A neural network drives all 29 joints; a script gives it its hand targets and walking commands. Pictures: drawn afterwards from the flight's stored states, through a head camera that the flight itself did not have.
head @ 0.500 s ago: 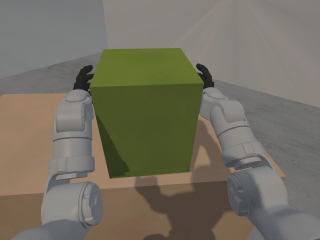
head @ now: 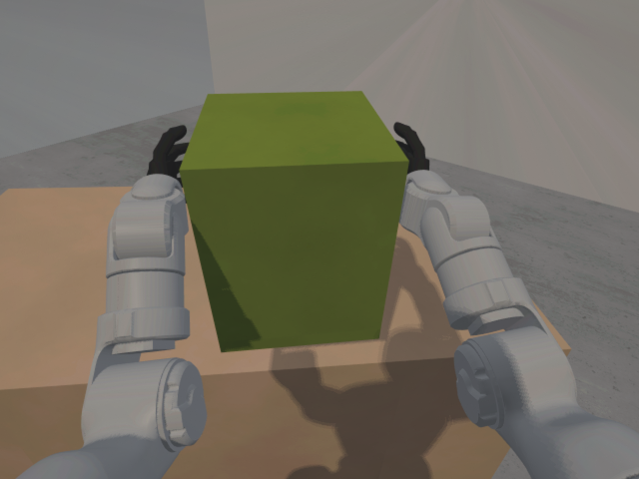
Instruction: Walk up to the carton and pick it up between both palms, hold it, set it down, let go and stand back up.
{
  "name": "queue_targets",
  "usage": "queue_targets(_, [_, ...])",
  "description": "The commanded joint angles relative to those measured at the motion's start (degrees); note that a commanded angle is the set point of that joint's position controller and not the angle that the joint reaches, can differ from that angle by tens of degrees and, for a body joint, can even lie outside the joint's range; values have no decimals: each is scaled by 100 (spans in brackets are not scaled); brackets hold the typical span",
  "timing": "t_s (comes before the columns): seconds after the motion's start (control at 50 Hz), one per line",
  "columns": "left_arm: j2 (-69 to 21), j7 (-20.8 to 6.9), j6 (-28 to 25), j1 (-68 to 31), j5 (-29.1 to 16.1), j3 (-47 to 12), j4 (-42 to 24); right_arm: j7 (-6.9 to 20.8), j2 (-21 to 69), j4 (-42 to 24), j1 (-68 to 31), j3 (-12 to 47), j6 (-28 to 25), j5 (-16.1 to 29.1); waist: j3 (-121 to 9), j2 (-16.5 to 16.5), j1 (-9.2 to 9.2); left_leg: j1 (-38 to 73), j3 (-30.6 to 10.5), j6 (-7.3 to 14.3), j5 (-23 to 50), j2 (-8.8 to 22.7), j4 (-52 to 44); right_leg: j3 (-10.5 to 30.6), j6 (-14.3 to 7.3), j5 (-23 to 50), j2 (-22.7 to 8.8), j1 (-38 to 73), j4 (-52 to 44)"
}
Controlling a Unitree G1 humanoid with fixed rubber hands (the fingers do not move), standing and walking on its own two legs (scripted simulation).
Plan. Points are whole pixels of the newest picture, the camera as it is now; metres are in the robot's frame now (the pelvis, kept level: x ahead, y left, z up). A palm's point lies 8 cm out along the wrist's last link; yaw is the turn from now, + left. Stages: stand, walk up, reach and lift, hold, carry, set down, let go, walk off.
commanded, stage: hold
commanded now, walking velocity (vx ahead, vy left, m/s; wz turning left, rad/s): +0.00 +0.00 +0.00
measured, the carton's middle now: (293, 217) +0.37 +0.00 +0.22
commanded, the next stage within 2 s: set down in 1.90 s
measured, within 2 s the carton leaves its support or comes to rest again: neither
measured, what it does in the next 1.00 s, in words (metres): stands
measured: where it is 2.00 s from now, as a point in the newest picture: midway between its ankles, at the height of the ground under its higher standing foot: outside the picture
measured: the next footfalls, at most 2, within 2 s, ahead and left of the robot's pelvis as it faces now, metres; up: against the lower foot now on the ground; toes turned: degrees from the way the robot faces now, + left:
none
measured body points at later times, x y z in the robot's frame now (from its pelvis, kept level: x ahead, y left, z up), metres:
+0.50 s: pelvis +0.00 +0.00 +0.00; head -0.10 +0.02 +0.44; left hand +0.38 +0.15 +0.27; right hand +0.38 -0.15 +0.27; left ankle +0.02 +0.11 -0.75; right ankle +0.00 -0.10 -0.75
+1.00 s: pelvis +0.00 +0.00 +0.00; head -0.09 +0.01 +0.44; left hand +0.38 +0.15 +0.26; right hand +0.37 -0.15 +0.27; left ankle +0.02 +0.11 -0.75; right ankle +0.00 -0.10 -0.75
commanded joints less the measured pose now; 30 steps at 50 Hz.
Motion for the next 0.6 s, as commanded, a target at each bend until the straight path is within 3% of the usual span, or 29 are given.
queue_targets(0.0, [-3571, -726, -438, -4750, -1044, -2640, -746, 646, 3995, -1891, -4982, 1745, -146, 835, -1681, 180, -5, 614, 26, -178, 1134, -114, -295, 49, 507, 1182, -9, 35, -248])
queue_targets(0.16, [-3543, -724, -461, -4730, -954, -2434, -296, 715, 3924, -1528, -5120, 1591, -170, 703, -1390, 156, 51, 434, 44, -126, 710, -79, -425, 26, 465, 656, -23, -155, -299])
queue_targets(0.3, [-3699, -663, -533, -4996, -1152, -2691, -647, 687, 3960, -1678, -5133, 1606, -195, 847, -1877, 379, -78, 631, -11, -247, 1180, -80, -255, 28, 442, 1031, 11, -60, -222])
queue_targets(0.34, [-3662, -666, -493, -4848, -1080, -2593, -445, 695, 3836, -1448, -4998, 1491, -149, 784, -1592, 439, -133, 573, -19, -283, 1134, -38, -277, 18, 418, 901, 13, -86, -262])
queue_targets(0.46, [-3581, -664, -508, -4874, -1060, -2523, -479, 702, 3892, -1530, -5033, 1554, -155, 791, -1671, 264, -18, 470, 3, -192, 939, -83, -335, 29, 465, 845, -3, -5, -258])
queue_targets(0.58, [-3513, -687, -485, -4590, -1014, -2409, -453, 656, 3951, -1839, -5085, 1829, -159, 911, -1777, 31, 116, 582, 11, -140, 1285, -107, -257, 60, 542, 1399, -2, 166, -203])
